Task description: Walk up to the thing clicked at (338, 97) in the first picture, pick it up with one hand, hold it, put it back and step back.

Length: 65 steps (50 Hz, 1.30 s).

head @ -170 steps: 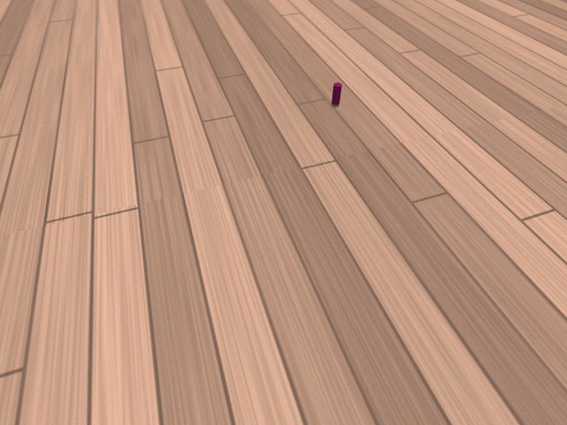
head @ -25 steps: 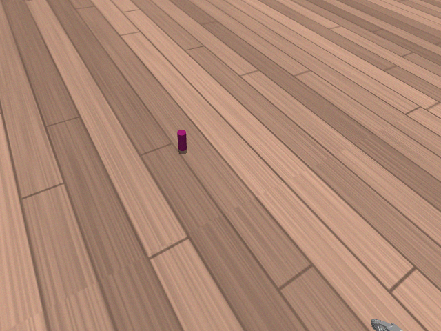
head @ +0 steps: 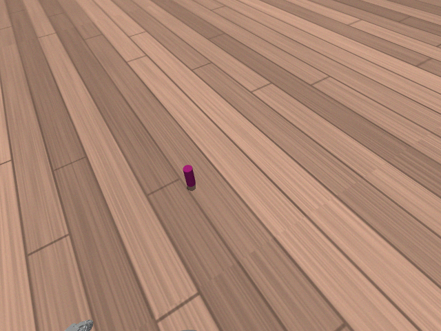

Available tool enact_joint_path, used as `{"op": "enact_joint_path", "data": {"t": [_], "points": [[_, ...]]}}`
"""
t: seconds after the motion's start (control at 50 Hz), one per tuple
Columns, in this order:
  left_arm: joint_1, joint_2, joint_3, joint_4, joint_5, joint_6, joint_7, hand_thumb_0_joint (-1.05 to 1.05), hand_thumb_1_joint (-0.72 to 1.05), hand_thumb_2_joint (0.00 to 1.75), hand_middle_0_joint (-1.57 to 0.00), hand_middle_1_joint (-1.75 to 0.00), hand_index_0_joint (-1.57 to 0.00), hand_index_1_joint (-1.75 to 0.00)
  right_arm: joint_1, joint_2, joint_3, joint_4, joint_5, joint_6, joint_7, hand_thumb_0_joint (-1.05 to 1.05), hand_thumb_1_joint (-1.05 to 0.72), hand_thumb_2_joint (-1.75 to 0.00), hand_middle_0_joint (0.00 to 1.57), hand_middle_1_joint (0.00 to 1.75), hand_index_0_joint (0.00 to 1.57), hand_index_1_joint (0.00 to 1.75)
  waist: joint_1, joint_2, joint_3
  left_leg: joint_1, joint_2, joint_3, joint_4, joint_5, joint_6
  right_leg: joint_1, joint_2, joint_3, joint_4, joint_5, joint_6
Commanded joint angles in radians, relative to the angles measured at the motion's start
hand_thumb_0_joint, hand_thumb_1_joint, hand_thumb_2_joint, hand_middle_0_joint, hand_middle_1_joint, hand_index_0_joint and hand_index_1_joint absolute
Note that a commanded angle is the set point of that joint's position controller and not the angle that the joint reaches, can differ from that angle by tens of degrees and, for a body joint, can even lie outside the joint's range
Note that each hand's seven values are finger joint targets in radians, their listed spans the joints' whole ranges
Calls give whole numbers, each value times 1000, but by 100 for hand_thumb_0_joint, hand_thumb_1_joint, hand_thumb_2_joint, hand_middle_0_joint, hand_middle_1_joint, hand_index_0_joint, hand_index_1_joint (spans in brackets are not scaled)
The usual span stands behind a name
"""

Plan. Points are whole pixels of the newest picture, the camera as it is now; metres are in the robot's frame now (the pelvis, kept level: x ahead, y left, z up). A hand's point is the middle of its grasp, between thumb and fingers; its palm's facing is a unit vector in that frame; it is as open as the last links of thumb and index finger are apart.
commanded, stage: walk up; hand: left
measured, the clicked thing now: (189, 176) +1.02 +0.25 -0.70
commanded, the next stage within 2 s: none
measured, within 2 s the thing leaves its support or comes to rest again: neither
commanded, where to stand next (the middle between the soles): +0.69 +0.04 m, yaw -1 degrees
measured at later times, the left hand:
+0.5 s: hand (91, 288) +0.25 +0.33 -0.15, palm faces -0.06 -0.94 -0.34, open 7.4 cm
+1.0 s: hand (115, 215) +0.43 +0.31 -0.13, palm faces -0.02 -0.91 -0.41, open 7.4 cm
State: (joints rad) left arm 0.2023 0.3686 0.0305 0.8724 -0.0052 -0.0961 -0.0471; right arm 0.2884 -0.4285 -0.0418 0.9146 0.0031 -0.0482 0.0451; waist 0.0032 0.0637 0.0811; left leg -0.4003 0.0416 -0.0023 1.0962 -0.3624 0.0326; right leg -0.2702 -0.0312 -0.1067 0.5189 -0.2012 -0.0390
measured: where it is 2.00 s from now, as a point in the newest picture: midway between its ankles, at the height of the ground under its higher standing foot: (226, 244)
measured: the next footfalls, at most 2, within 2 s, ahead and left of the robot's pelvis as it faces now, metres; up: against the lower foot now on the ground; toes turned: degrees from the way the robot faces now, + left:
left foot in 0.26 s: +0.26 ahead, +0.17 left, +0.00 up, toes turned +7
right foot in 0.68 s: +0.42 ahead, -0.11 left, +0.00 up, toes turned -6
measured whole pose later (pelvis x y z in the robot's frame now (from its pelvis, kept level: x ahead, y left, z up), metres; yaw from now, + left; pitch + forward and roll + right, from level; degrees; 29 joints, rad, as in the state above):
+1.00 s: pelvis +0.39 +0.03 +0.00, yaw +0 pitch -3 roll -1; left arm 0.33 0.42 0.04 0.87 0.01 -0.08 -0.04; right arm 0.26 -0.43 -0.06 0.89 -0.02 -0.03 0.08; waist 0.04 0.04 0.06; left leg -0.47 0.10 0.03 0.73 -0.25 0.00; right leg -0.19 -0.04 -0.08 0.53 -0.30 -0.02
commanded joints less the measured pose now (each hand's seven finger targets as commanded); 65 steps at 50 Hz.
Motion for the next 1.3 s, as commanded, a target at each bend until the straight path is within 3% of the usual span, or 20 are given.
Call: {"op": "enact_joint_path", "data": {"t": [0.0, 0.12, 0.22, 0.24, 0.26, 0.28, 0.38, 0.46, 0.62, 0.64, 0.66, 0.68, 0.7, 0.8, 0.94, 1.02, 1.04, 1.08, 1.18, 1.28], "points": [[43, 297, 92, -57, 7, -23, 18, 0, 90, 90, -20, -30, -20, -30, 36, -175, -69, -58, -16, -11, 20, 0, -90, -90, 20, 30, 20, 30, 5, -198, -13, -119, 63, -21, -190, 81, -33, 29, -230, 207, -311, -82, -186], [74, 327, 101, -67, 15, -25, 6, 0, 90, 90, -20, -30, -20, -30, -94, -166, -80, -95, -25, -22, 43, 0, -90, -90, 20, 30, 20, 30, 39, -165, -12, -53, 74, 29, -445, 221, -35, 24, -234, 185, -305, -248, -162], [47, 309, 83, -67, 19, -12, 7, 0, 90, 90, -20, -30, -20, -30, 34, -199, -99, -55, -26, -42, 30, 0, -90, -90, 20, 30, 20, 30, -67, -66, -70, 287, 11, 80, -550, 165, 2, -79, -189, 105, -18, 7, -111], [99, 256, 63, -64, 15, -9, 9, 0, 90, 90, -20, -30, -20, -30, 140, -242, -115, -26, -34, -52, 16, 0, -90, -90, 20, 30, 20, 30, -109, 91, -143, 443, 40, -4, -633, 45, 44, -136, -108, 28, 281, 132, -75], [133, 172, 39, -80, -3, -6, 10, 0, 90, 90, -20, -30, -20, -30, 198, -330, -135, -41, -47, -59, 1, 0, -90, -90, 20, 30, 20, 30, -110, 314, -172, 555, 289, -433, -751, -29, 128, -360, 26, 9, 577, -176, -3], [121, 257, 61, -63, -1, 1, 27, 0, 90, 90, -20, -30, -20, -30, 171, -367, -139, -64, -10, -56, -1, 0, -90, -90, 20, 30, 20, 30, -108, 195, -155, 514, 408, -655, -850, -75, 237, -438, 42, 103, 666, -349, -12], [169, 278, 60, 11, -5, 20, 12, 0, 90, 90, -20, -30, -20, -30, -7, -244, -87, -102, -1, -58, -14, 0, -90, -90, 20, 30, 20, 30, -8, 100, -33, 229, 247, -168, -838, 146, 157, -288, -75, 164, 528, -132, 9], [85, 249, 61, -15, 11, 26, -13, 0, 90, 90, -20, -30, -20, -30, 5, -259, -93, -116, -12, -60, -10, 0, -90, -90, 20, 30, 20, 30, -29, 94, -2, 223, 260, -115, -868, 101, 211, -286, -97, 110, 331, -108, 37], [118, 239, 81, 15, 18, 6, -13, 0, 90, 90, -20, -30, -20, -30, -53, -243, -80, -144, -5, -37, -5, 0, -90, -90, 20, 30, 20, 30, 42, 7, -58, 93, 180, 8, -629, 123, 131, 97, -8, 8, 29, 62, 18], [185, 277, 98, 35, 19, -3, -2, 0, 90, 90, -20, -30, -20, -30, -17, -199, -63, -145, -7, -35, -5, 0, -90, -90, 20, 30, 20, 30, 74, -104, -108, 36, 130, 48, -456, 179, 103, 249, 11, 33, -6, -8, 3], [288, 347, 123, 46, 25, -12, 13, 0, 90, 90, -20, -30, -20, -30, 15, -141, -42, -157, -4, -39, -6, 0, -90, -90, 20, 30, 20, 30, 122, -316, -156, -95, 41, 119, -155, 103, 56, 372, -143, 272, -123, -180, -48], [297, 434, 134, 22, 16, -19, 23, 0, 90, 90, -20, -30, -20, -30, 34, -132, -35, -165, 0, -33, -7, 0, -90, -90, 20, 30, 20, 30, 111, -382, -152, -295, -72, 81, 9, -157, 8, 422, -392, 740, -285, -272, -163], [252, 424, 124, 7, 4, -14, 22, 0, 90, 90, -20, -30, -20, -30, -36, -221, -61, -146, -12, -21, -19, 0, -90, -90, 20, 30, 20, 30, 106, -235, -95, -302, 5, -21, 83, -181, 6, 314, -434, 787, -276, -287, -247], [99, 313, 91, -47, 4, -15, 28, 0, 90, 90, -20, -30, -20, -30, 53, -189, -63, -70, -6, -9, 3, 0, -90, -90, 20, 30, 20, 30, 10, -216, -21, -137, 64, -23, -102, 8, -14, 64, -235, 286, -244, -18, -176], [95, 342, 98, -85, 16, -14, 21, 0, 90, 90, -20, -30, -20, -30, -42, -176, -81, -101, -23, -11, 33, 0, -90, -90, 20, 30, 20, 30, 24, -209, -16, -13, 68, 25, -393, 140, -32, -41, -240, 241, -250, -281, -174], [43, 309, 80, -92, 19, 1, 19, 0, 90, 90, -20, -30, -20, -30, 85, -199, -102, -57, -28, -28, 21, 0, -90, -90, 20, 30, 20, 30, -78, -93, -54, 302, 2, 89, -511, 123, -9, -204, -186, 159, -29, -248, -117], [88, 261, 61, -87, 20, 4, 19, 0, 90, 90, -20, -30, -20, -30, 153, -231, -113, -38, -28, -37, 10, 0, -90, -90, 20, 30, 20, 30, -105, 45, -96, 411, 0, 39, -595, -10, 12, -244, -119, 95, 204, -139, -92], [124, 240, 55, -83, 6, 11, 32, 0, 90, 90, -20, -30, -20, -30, 179, -364, -133, -79, -16, -46, -5, 0, -90, -90, 20, 30, 20, 30, -99, 225, -74, 424, 402, -687, -890, -245, 222, -494, 51, 92, 648, -347, -10], [150, 278, 64, -11, 0, 15, 23, 0, 90, 90, -20, -30, -20, -30, 41, -255, -88, -102, -8, -49, -21, 0, -90, -90, 20, 30, 20, 30, -11, 107, -7, 214, 243, -203, -776, 190, 179, -314, -84, 145, 483, -177, 8], [77, 250, 73, -40, 13, 21, -4, 0, 90, 90, -20, -30, -20, -30, 26, -277, -90, -131, -16, -44, -12, 0, -90, -90, 20, 30, 20, 30, -25, 120, -8, 131, 240, -141, -800, 68, 206, -178, -66, 87, 244, -105, 24]]}}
